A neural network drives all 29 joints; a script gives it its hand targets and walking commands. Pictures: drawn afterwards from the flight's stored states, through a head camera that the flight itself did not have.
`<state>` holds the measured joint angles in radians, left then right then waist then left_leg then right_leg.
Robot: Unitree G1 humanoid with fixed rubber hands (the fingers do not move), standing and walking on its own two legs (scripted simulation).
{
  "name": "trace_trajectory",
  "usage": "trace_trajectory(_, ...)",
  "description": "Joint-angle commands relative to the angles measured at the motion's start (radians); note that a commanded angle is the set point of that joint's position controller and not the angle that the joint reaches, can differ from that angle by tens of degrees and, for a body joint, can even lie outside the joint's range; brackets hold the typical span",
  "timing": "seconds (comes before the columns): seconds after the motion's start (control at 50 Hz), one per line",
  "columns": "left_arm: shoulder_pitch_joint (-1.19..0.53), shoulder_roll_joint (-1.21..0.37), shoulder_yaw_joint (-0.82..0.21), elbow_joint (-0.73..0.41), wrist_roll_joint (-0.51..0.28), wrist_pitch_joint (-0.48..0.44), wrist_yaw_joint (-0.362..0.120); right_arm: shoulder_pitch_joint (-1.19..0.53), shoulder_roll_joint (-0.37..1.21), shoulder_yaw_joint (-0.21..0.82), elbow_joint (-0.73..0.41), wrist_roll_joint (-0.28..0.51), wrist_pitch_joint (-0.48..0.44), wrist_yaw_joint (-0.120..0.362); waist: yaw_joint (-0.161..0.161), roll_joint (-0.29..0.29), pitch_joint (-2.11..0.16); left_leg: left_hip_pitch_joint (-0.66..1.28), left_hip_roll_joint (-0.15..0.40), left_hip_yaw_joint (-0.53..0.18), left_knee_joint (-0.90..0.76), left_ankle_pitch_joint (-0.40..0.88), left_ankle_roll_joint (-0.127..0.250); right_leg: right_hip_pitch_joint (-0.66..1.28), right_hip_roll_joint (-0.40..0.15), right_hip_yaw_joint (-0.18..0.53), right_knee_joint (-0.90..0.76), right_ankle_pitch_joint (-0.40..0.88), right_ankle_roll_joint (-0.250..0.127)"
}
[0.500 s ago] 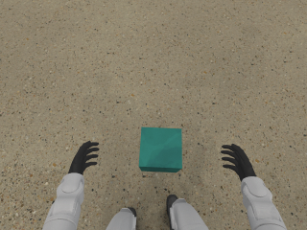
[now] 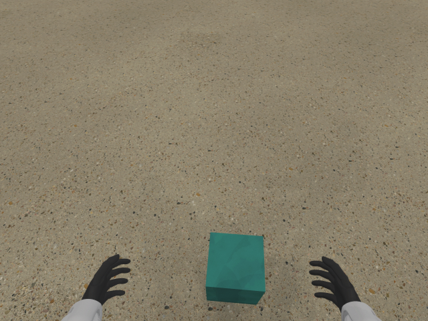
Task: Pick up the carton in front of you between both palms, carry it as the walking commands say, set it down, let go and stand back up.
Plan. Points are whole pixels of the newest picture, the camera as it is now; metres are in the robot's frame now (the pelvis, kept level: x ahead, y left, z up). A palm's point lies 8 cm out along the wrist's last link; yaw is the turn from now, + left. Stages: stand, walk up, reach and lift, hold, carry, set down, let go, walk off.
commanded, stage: let go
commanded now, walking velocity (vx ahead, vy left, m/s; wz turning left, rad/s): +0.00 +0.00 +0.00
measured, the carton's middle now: (234, 269) +0.38 -0.07 -0.65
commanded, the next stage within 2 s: stand in 0.16 s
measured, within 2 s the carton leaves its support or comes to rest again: neither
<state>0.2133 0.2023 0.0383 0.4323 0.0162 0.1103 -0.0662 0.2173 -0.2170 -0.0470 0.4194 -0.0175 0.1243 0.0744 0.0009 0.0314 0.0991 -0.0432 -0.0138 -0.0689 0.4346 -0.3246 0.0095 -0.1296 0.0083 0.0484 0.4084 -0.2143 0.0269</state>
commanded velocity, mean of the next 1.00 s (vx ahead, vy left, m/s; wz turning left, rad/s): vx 0.00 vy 0.00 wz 0.00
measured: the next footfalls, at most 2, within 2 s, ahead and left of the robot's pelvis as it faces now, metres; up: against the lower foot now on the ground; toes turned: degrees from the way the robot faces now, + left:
none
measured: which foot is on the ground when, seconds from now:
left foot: down 0.00-1.00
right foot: down 0.00-1.00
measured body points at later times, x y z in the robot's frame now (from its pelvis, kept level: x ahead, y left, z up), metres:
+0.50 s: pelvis +0.01 -0.02 -0.01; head +0.02 -0.03 +0.44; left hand +0.14 +0.28 -0.10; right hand +0.15 -0.31 -0.10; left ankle -0.05 +0.11 -0.74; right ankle +0.01 -0.14 -0.74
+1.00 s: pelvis +0.00 -0.02 +0.00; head +0.00 -0.03 +0.45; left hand +0.11 +0.28 -0.11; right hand +0.12 -0.32 -0.11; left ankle -0.05 +0.11 -0.74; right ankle +0.01 -0.14 -0.74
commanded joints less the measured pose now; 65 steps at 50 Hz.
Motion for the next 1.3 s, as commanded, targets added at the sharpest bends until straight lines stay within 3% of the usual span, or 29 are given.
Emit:
trace_trajectory(0.0, -0.032, 0.087, 0.031, -0.095, 0.004, -0.005, 0.001, -0.013, -0.101, -0.035, -0.093, -0.001, -0.005, -0.003, -0.007, -0.006, -0.057, -0.208, -0.012, 0.050, -0.109, 0.271, -0.036, 0.223, 0.063, -0.059, 0.005, 0.233, -0.006)
trace_trajectory(0.08, -0.030, 0.089, 0.035, -0.094, 0.007, -0.005, 0.000, -0.017, -0.093, -0.030, -0.100, 0.005, -0.008, -0.005, -0.001, -0.003, -0.081, -0.175, -0.022, 0.051, -0.088, 0.327, -0.040, 0.217, 0.060, -0.048, 0.006, 0.283, -0.007)
trace_trajectory(0.1, 0.030, 0.092, 0.041, -0.040, -0.005, -0.032, 0.023, -0.040, -0.128, -0.041, -0.149, -0.016, 0.043, -0.032, 0.001, -0.025, -0.130, -0.122, -0.026, 0.050, -0.048, 0.422, -0.043, 0.187, 0.088, -0.060, 0.036, 0.287, 0.000)
trace_trajectory(0.14, 0.004, 0.084, 0.022, -0.060, -0.009, -0.042, 0.034, -0.011, -0.117, -0.022, -0.137, -0.008, 0.058, -0.048, -0.005, -0.008, -0.131, -0.127, -0.028, 0.047, -0.034, 0.446, -0.046, 0.147, 0.087, -0.057, 0.046, 0.299, -0.001)
trace_trajectory(0.16, -0.038, 0.217, 0.067, 0.082, 0.028, -0.056, 0.072, -0.033, -0.224, -0.053, 0.016, -0.013, -0.006, -0.086, 0.017, 0.016, -0.116, -0.204, 0.032, 0.043, 0.016, 0.330, -0.059, 0.022, -0.030, -0.043, 0.063, 0.284, 0.002)
trace_trajectory(0.18, -0.019, 0.226, 0.065, 0.093, 0.034, -0.064, 0.087, -0.020, -0.212, -0.054, 0.016, -0.017, -0.036, -0.097, 0.006, 0.013, -0.137, -0.159, 0.035, 0.028, 0.016, 0.291, -0.057, -0.005, -0.035, -0.023, 0.062, 0.255, -0.002)
trace_trajectory(0.24, -0.057, 0.200, 0.046, 0.140, 0.035, -0.082, 0.095, -0.033, -0.192, -0.042, 0.063, -0.027, -0.076, -0.095, -0.001, 0.005, -0.133, -0.168, 0.046, 0.002, 0.011, 0.177, -0.036, -0.056, -0.039, 0.000, 0.054, 0.125, -0.016)
trace_trajectory(0.54, -0.086, 0.273, 0.031, 0.305, 0.026, -0.118, 0.093, -0.014, -0.264, -0.031, 0.217, -0.021, -0.120, -0.098, 0.000, -0.035, -0.146, -0.124, 0.073, -0.040, 0.000, 0.297, -0.019, -0.016, -0.073, 0.032, 0.039, 0.227, -0.042)
trace_trajectory(1.28, -0.134, 0.323, 0.015, 0.510, 0.009, -0.123, 0.079, -0.026, -0.314, 0.005, 0.412, -0.012, -0.142, -0.102, 0.010, -0.024, -0.092, -0.125, 0.102, -0.056, -0.101, 0.200, -0.001, 0.013, -0.093, 0.074, -0.049, 0.139, -0.054)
